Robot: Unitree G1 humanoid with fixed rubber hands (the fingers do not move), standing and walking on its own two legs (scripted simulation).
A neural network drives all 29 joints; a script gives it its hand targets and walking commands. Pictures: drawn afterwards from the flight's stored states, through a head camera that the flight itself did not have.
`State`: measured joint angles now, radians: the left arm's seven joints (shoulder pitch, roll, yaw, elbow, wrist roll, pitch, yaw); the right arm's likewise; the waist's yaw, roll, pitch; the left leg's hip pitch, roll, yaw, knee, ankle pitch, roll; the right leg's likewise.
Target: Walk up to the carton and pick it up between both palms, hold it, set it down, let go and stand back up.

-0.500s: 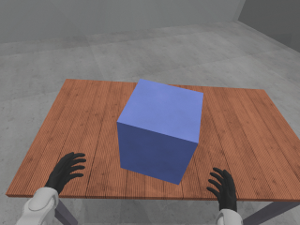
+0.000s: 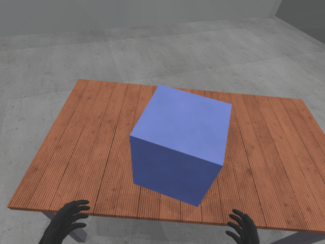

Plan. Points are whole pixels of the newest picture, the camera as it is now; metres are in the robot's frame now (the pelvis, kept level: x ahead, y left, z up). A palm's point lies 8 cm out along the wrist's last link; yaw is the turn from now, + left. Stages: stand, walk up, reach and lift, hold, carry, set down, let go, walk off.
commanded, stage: set down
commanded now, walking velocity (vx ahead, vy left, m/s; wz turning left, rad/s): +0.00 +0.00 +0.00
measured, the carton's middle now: (178, 146) +0.39 -0.04 -0.01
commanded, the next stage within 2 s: let go in 1.08 s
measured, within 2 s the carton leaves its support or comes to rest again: neither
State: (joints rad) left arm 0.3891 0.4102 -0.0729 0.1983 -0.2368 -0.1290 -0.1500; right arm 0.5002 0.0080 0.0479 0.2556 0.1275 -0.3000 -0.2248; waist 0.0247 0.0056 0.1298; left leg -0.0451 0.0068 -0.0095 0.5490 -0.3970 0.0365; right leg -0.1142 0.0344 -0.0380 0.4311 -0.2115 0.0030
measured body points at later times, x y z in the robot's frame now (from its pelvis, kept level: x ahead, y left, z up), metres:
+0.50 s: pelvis -0.01 +0.00 +0.00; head -0.01 +0.01 +0.45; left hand +0.17 +0.23 -0.05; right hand +0.13 -0.20 -0.05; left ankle -0.05 +0.08 -0.73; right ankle +0.02 -0.13 -0.73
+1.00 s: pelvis -0.01 -0.02 +0.01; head -0.01 -0.01 +0.46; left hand +0.16 +0.21 -0.07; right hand +0.14 -0.22 -0.07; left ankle -0.05 +0.08 -0.73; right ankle +0.02 -0.13 -0.73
